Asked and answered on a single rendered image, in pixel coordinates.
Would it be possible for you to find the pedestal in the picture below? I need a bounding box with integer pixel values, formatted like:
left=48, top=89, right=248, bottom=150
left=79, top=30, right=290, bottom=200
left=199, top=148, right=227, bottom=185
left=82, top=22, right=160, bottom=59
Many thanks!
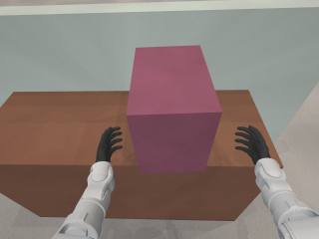
left=0, top=90, right=284, bottom=221

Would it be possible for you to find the robot right upper arm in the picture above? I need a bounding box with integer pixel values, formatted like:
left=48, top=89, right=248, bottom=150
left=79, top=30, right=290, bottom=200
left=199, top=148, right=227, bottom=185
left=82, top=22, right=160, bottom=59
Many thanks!
left=277, top=216, right=319, bottom=239

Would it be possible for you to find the right robot hand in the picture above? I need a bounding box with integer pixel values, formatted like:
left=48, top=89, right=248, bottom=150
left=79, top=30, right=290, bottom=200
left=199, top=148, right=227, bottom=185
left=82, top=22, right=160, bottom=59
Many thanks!
left=235, top=125, right=271, bottom=165

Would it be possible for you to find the left robot forearm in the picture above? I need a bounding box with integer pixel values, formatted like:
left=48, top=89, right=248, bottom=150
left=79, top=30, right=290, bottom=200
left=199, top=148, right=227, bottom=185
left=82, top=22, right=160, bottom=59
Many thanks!
left=52, top=161, right=116, bottom=239

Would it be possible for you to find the carton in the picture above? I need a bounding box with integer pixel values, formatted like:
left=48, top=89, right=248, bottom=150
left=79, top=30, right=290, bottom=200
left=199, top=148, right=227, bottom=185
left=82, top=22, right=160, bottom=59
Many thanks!
left=126, top=45, right=222, bottom=174

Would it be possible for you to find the left robot hand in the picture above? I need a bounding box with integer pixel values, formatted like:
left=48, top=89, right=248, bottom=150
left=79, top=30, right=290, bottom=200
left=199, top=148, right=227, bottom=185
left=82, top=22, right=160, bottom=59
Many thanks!
left=96, top=126, right=123, bottom=163

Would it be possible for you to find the right robot forearm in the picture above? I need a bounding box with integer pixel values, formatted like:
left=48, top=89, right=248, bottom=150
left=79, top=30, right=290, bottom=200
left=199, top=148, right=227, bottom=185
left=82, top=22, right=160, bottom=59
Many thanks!
left=254, top=157, right=319, bottom=227

